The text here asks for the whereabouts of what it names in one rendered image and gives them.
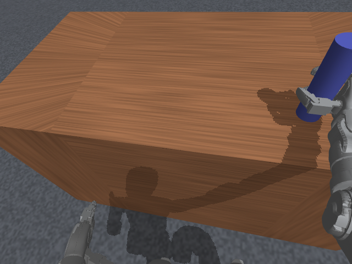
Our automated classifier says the can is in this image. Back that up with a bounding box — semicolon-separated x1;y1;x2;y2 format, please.
296;32;352;122

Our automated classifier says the right robot hand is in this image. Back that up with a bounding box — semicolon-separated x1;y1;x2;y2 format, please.
296;66;352;118

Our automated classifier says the right robot arm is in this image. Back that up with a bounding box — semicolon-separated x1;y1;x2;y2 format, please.
322;109;352;264

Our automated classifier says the left robot hand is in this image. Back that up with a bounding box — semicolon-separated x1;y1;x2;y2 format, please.
64;201;114;264

